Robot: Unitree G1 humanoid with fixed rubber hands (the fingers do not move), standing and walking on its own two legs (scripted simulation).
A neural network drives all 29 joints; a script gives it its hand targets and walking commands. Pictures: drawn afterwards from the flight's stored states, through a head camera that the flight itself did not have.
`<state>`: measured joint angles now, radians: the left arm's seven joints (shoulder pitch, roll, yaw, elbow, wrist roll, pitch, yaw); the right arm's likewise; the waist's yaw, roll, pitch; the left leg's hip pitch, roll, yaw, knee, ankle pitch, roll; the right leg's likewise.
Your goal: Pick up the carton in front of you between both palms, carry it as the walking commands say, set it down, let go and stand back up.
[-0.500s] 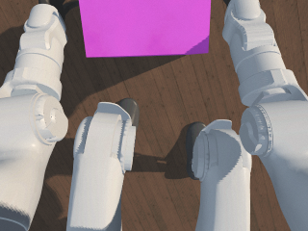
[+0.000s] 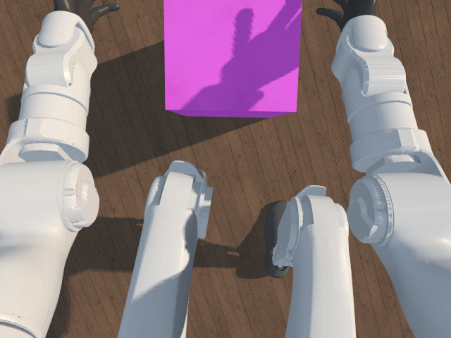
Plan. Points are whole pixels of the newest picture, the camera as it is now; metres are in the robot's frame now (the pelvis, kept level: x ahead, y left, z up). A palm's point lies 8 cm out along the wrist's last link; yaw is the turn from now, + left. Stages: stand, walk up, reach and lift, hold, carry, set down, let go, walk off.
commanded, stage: set down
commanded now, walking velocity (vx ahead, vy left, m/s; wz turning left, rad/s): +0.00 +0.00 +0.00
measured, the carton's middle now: (230, 64) +0.52 +0.10 -0.30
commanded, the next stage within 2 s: let go in 0.72 s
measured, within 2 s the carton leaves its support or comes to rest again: neither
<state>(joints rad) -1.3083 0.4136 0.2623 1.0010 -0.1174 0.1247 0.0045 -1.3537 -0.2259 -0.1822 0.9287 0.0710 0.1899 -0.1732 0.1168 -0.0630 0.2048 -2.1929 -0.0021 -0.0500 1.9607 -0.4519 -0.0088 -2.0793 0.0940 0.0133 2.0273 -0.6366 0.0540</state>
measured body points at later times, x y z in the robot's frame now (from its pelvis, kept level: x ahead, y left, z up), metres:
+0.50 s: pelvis +0.03 +0.00 +0.12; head +0.34 +0.05 +0.44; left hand +0.51 +0.32 +0.02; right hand +0.58 -0.07 +0.01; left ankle +0.14 +0.12 -0.39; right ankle +0.09 -0.13 -0.39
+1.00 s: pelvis +0.06 +0.02 +0.25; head +0.33 +0.07 +0.61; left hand +0.46 +0.32 +0.13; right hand +0.51 -0.10 +0.13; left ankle +0.13 +0.12 -0.39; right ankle +0.09 -0.13 -0.39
